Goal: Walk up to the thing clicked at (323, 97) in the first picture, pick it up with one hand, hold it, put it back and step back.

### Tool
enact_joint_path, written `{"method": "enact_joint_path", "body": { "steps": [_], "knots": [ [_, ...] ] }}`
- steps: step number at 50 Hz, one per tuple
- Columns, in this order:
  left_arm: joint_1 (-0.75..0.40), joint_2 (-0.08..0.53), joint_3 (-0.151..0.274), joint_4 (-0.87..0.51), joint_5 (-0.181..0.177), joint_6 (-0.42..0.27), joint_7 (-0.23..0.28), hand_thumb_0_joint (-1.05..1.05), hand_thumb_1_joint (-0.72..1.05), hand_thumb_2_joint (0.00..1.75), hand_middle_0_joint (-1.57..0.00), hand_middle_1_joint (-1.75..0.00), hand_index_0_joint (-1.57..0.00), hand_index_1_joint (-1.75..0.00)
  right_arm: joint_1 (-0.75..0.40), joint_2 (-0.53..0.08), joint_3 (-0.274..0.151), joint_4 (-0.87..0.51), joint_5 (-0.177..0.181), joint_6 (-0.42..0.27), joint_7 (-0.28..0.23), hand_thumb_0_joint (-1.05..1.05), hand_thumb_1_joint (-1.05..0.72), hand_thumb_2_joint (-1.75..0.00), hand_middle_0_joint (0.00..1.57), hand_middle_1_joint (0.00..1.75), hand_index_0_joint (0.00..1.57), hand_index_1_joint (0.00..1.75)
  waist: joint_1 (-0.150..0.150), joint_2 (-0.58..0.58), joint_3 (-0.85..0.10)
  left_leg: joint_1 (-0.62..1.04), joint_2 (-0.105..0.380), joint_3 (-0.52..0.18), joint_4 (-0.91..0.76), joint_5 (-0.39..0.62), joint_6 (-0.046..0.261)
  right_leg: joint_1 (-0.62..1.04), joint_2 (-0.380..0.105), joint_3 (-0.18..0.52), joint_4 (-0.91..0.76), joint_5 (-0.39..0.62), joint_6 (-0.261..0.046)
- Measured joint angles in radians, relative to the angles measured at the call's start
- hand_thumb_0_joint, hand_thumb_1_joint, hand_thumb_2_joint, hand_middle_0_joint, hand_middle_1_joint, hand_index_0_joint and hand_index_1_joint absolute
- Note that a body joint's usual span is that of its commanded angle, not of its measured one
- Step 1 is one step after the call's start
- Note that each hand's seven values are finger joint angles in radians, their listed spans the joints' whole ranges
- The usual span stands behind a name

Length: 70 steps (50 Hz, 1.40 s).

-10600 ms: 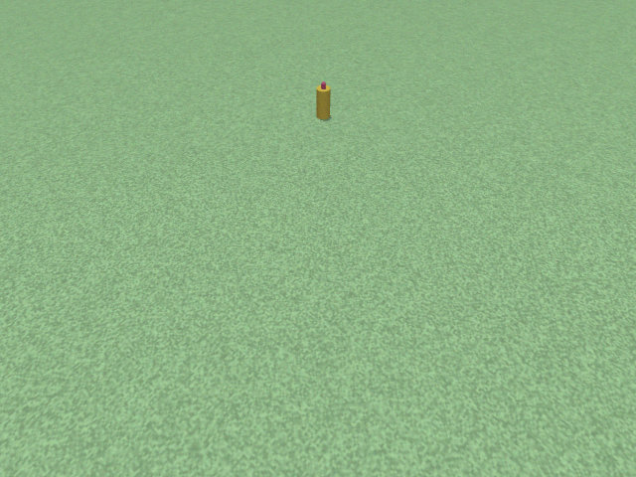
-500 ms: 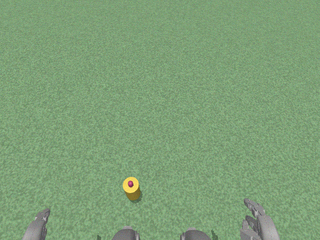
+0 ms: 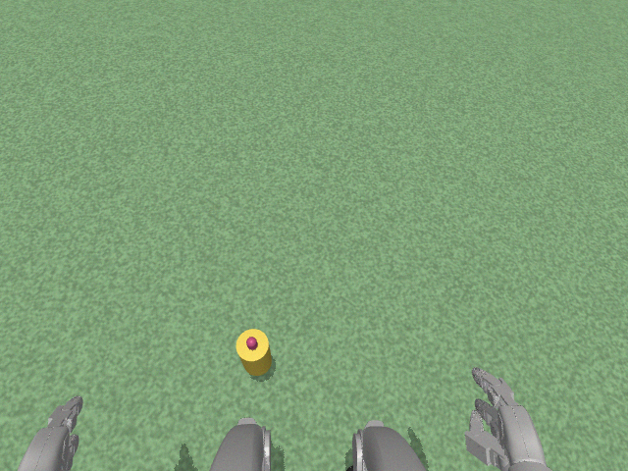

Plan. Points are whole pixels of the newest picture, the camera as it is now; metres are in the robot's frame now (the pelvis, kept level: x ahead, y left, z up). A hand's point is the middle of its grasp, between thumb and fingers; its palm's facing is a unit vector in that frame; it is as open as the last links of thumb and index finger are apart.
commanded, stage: go down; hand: left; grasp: from the side
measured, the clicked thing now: (254, 351) +0.41 +0.13 -0.57
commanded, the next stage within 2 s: approach in 1.82 s
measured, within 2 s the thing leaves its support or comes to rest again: neither
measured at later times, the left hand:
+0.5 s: hand (122, 377) +0.28 +0.31 -0.20, palm faces +0.06 -0.98 -0.18, open 17.4 cm
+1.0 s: hand (131, 352) +0.33 +0.32 -0.25, palm faces +0.00 -0.99 -0.13, open 17.3 cm
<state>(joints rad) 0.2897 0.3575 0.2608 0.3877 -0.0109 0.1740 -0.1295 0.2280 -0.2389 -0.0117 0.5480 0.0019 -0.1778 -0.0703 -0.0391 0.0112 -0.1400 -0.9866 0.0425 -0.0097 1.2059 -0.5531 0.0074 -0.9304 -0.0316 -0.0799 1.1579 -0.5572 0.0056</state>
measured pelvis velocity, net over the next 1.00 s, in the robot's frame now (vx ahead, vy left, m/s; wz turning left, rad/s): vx -0.07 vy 0.00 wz -0.06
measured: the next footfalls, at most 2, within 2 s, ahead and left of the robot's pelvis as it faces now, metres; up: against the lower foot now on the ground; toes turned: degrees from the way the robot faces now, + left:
none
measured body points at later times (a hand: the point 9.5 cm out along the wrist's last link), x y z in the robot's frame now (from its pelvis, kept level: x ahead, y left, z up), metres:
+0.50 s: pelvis -0.05 +0.00 -0.14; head +0.12 +0.02 +0.28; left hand +0.27 +0.36 -0.19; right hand +0.09 -0.27 -0.25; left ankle +0.01 +0.11 -0.64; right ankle +0.00 -0.13 -0.64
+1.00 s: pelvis -0.07 +0.00 -0.22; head +0.13 +0.03 +0.18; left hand +0.33 +0.37 -0.24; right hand +0.06 -0.29 -0.33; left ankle +0.01 +0.11 -0.64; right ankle +0.00 -0.13 -0.64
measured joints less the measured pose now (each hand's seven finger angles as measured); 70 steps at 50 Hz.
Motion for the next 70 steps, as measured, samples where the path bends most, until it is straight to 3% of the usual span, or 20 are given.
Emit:
{"method": "enact_joint_path", "body": {
  "steps": [4, 12, 17, 25, 31, 39, 45, 56, 70],
  "knots": [
    [-0.106, 0.030, 0.048, 0.113, -0.020, -0.087, -0.038, -0.01, -0.50, 0.10, -0.06, -0.07, -0.06, -0.08, -0.009, -0.014, 0.000, 0.001, -0.003, -0.026, 0.005, 0.01, -0.89, -0.89, 0.21, 0.30, 0.20, 0.31, 0.003, -0.010, -0.008, -0.115, -0.002, -0.002, 0.088, -0.015, 0.000, -0.118, -0.005, 0.002, 0.098, -0.022, -0.003],
    [-0.345, 0.112, 0.121, 0.254, -0.066, -0.309, -0.190, -0.01, -0.53, 0.08, -0.06, -0.07, -0.06, -0.08, -0.050, -0.051, -0.002, 0.037, -0.007, -0.046, 0.013, 0.01, -0.91, -0.90, 0.21, 0.30, 0.20, 0.31, -0.005, -0.023, -0.037, -0.412, 0.000, -0.010, 0.343, -0.074, -0.002, -0.415, -0.011, 0.005, 0.361, -0.088, -0.010],
    [-0.465, 0.142, 0.168, 0.339, -0.066, -0.368, -0.234, -0.01, -0.55, 0.08, -0.06, -0.09, -0.06, -0.09, -0.071, -0.056, 0.006, 0.062, -0.004, -0.016, 0.022, 0.01, -0.90, -0.89, 0.21, 0.30, 0.20, 0.31, -0.013, -0.011, -0.042, -0.532, 0.008, -0.011, 0.447, -0.095, -0.001, -0.537, -0.006, 0.009, 0.463, -0.105, -0.013],
    [-0.558, 0.191, 0.251, 0.460, -0.092, -0.446, -0.300, -0.01, -0.55, 0.10, -0.06, -0.10, -0.06, -0.11, -0.060, -0.047, 0.022, 0.088, -0.007, 0.009, 0.041, 0.01, -0.89, -0.89, 0.21, 0.30, 0.20, 0.30, -0.011, -0.010, -0.034, -0.650, 0.013, -0.014, 0.528, -0.095, 0.002, -0.658, -0.003, 0.010, 0.546, -0.106, -0.016],
    [-0.663, 0.242, 0.279, 0.539, -0.094, -0.525, -0.364, -0.01, -0.53, 0.10, -0.05, -0.10, -0.05, -0.10, -0.069, -0.062, 0.029, 0.111, -0.019, 0.004, 0.046, 0.01, -0.89, -0.89, 0.21, 0.30, 0.20, 0.30, -0.019, -0.020, -0.034, -0.755, 0.011, -0.030, 0.619, -0.102, 0.001, -0.754, -0.006, -0.001, 0.632, -0.115, -0.019],
    [-0.749, 0.292, 0.323, 0.587, -0.094, -0.551, -0.415, -0.01, -0.52, 0.08, -0.06, -0.08, -0.05, -0.08, -0.092, -0.078, 0.044, 0.107, -0.019, 0.016, 0.046, 0.01, -0.90, -0.89, 0.21, 0.30, 0.20, 0.30, -0.044, -0.015, -0.033, -0.857, 0.016, -0.038, 0.712, -0.112, 0.005, -0.851, -0.002, -0.004, 0.715, -0.120, -0.018],
    [-0.772, 0.320, 0.347, 0.605, -0.109, -0.554, -0.443, -0.01, -0.51, 0.08, -0.05, -0.08, -0.05, -0.08, -0.087, -0.081, 0.053, 0.106, -0.019, 0.023, 0.051, 0.01, -0.90, -0.90, 0.21, 0.30, 0.20, 0.30, -0.045, -0.016, -0.029, -0.906, 0.016, -0.040, 0.755, -0.118, 0.006, -0.900, -0.003, -0.004, 0.760, -0.126, -0.019],
    [-0.839, 0.353, 0.366, 0.619, -0.120, -0.570, -0.495, -0.01, -0.53, 0.08, -0.05, -0.07, -0.04, -0.07, -0.102, -0.087, 0.064, 0.121, -0.030, 0.018, 0.053, 0.01, -0.91, -0.90, 0.21, 0.30, 0.20, 0.30, -0.046, -0.024, -0.014, -0.987, 0.012, -0.053, 0.841, -0.128, 0.006, -0.972, -0.007, -0.012, 0.843, -0.140, -0.021],
    [-0.892, 0.393, 0.395, 0.662, -0.121, -0.564, -0.522, -0.01, -0.56, 0.08, -0.05, -0.07, -0.05, -0.08, -0.098, -0.097, 0.076, 0.120, -0.035, 0.023, 0.056, 0.01, -0.92, -0.90, 0.21, 0.30, 0.20, 0.30, -0.058, -0.018, -0.001, -1.047, 0.012, -0.056, 0.911, -0.119, 0.008, -1.033, -0.008, -0.011, 0.914, -0.133, -0.023]
  ]
}}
